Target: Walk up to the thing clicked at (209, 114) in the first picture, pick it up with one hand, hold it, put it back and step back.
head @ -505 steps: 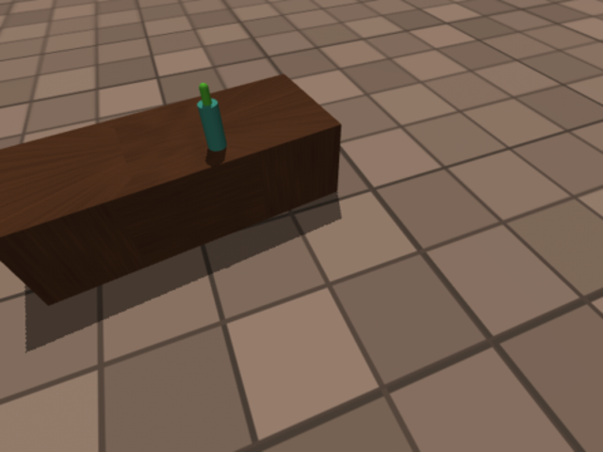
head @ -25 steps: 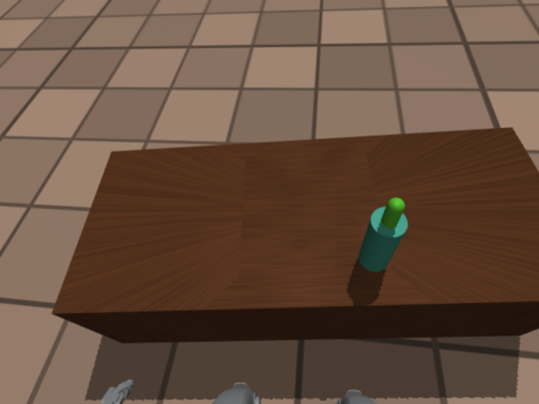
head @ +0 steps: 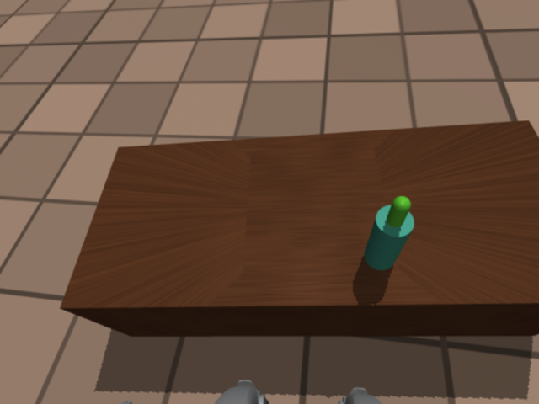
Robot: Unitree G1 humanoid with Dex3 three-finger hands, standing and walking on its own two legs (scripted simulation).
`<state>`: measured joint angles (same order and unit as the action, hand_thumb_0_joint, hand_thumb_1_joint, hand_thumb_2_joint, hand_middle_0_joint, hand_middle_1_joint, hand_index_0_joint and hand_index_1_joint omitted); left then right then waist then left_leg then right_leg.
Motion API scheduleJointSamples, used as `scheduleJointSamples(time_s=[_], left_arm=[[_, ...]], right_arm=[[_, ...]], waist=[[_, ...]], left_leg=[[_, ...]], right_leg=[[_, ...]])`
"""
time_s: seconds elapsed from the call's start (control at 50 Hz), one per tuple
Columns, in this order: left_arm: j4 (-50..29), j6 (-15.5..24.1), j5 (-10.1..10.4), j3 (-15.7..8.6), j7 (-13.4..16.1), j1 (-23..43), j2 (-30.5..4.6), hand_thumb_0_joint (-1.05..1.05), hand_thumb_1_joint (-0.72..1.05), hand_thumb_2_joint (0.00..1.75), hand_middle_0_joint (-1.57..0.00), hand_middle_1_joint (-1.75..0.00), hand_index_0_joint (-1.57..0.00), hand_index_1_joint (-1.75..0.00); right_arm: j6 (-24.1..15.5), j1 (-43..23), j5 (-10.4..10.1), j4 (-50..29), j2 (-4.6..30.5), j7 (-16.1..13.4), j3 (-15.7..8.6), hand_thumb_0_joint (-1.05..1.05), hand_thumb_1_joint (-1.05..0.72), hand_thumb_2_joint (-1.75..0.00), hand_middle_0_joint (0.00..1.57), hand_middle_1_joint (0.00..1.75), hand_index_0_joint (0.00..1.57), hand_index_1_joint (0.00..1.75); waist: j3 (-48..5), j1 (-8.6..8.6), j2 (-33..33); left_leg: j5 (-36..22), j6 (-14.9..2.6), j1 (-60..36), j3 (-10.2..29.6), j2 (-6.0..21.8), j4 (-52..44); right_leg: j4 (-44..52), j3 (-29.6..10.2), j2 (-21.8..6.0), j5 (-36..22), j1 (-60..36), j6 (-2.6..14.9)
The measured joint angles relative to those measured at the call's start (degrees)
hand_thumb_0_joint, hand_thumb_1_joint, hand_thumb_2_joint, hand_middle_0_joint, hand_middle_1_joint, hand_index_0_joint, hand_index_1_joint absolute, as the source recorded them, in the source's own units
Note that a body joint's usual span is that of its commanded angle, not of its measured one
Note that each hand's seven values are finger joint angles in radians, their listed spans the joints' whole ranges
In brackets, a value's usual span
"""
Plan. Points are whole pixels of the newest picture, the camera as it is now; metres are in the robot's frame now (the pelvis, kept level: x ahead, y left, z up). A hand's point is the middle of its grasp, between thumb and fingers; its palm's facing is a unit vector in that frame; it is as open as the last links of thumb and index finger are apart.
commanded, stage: go down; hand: right
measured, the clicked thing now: (389, 232) +0.47 -0.19 -0.21
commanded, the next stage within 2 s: approach in 0.22 s
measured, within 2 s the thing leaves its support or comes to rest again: neither
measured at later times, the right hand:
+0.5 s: hand out of the picture +0.37 -0.38 +0.03, palm faces +0.19 +0.98 -0.05, open 17.6 cm
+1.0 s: hand (451, 260) +0.41 -0.30 -0.21, palm faces +0.08 +1.00 +0.02, open 17.5 cm
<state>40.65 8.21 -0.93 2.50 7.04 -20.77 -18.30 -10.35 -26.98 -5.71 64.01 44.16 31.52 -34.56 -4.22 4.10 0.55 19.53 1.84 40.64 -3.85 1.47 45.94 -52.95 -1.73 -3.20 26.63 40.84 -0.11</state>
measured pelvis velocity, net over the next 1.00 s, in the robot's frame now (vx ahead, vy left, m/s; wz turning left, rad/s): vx -0.07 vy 0.01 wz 0.06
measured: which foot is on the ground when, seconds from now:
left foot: down 0.00-1.00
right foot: down 0.00-1.00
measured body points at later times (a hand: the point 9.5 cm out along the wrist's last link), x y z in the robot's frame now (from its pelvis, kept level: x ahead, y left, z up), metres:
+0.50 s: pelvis -0.01 +0.00 -0.02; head +0.10 -0.04 +0.42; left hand +0.05 +0.28 -0.10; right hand +0.35 -0.43 +0.04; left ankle +0.02 +0.15 -0.69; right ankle -0.01 -0.11 -0.69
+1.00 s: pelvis -0.07 +0.01 -0.23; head +0.14 -0.03 +0.17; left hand +0.03 +0.28 -0.34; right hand +0.40 -0.36 -0.21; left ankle +0.02 +0.15 -0.69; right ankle -0.01 -0.11 -0.69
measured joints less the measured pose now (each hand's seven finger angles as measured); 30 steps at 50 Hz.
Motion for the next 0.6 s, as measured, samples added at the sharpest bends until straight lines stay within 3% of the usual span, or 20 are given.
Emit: scheduleJointSamples(time_s=[0.36,0.44,0.52,0.6], left_arm=[[-0.39,0.16,-0.07,1.20,-0.73,0.57,0.34,0.01,0.90,0.89,-0.21,-0.31,-0.21,-0.30],[-0.56,0.43,-0.28,1.36,-1.01,0.37,0.14,0.01,0.90,0.89,-0.21,-0.31,-0.21,-0.30],[-0.91,1.14,-0.81,1.34,-1.72,0.48,-0.46,0.01,0.90,0.88,-0.21,-0.31,-0.21,-0.30],[-1.46,2.03,-1.39,1.51,-2.49,1.28,-1.24,0.01,0.90,0.89,-0.21,-0.31,-0.21,-0.31]], right_arm=[[-1.64,-4.95,0.02,2.95,2.54,0.70,-0.01,-0.01,0.55,-0.05,0.06,0.05,0.05,0.05],[-2.73,-6.26,-0.95,5.11,3.36,1.00,-0.17,-0.01,0.56,-0.05,0.05,0.05,0.05,0.05],[-6.67,-8.19,-2.56,7.91,3.93,1.47,-0.35,-0.01,0.57,-0.05,0.05,0.05,0.05,0.05],[-13.28,-10.10,-5.02,8.43,2.73,2.80,-0.85,-0.01,0.59,-0.05,0.04,0.05,0.05,0.05]], waist=[[0.01,0.61,0.43],[-0.35,0.85,0.49],[-1.45,1.04,0.72],[-3.62,1.19,1.16]], left_leg=[[-0.28,0.04,2.31,-0.28,0.11,1.06],[-0.09,0.00,3.92,-0.19,0.11,2.04],[1.43,-0.05,9.83,0.06,0.32,6.89],[4.44,0.09,20.12,0.56,0.56,16.03]], right_leg=[[-1.55,-0.42,0.15,-0.13,2.69,0.13],[-2.43,-0.40,0.14,0.05,4.22,0.12],[-6.77,-0.39,0.25,1.38,9.78,0.18],[-15.28,-0.39,0.34,4.29,19.53,0.17]])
